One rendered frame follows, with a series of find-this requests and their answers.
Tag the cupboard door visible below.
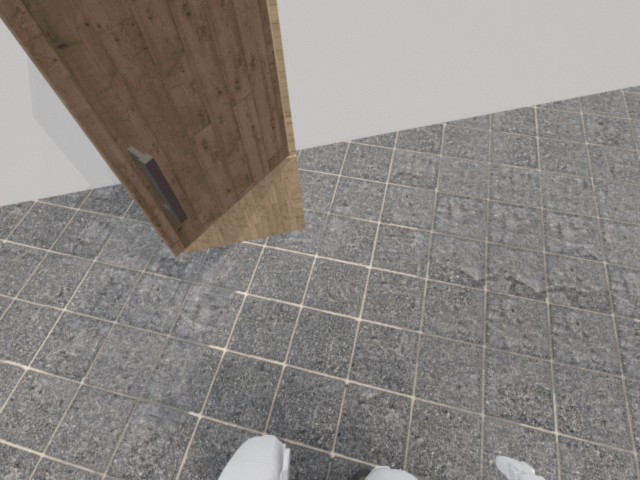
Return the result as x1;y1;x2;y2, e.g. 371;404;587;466
0;0;289;256

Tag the handle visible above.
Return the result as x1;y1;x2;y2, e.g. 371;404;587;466
127;146;188;224

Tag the right robot hand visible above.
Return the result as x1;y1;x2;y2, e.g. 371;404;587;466
495;456;545;480

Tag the left robot thigh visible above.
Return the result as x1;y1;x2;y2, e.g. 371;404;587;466
218;436;291;480

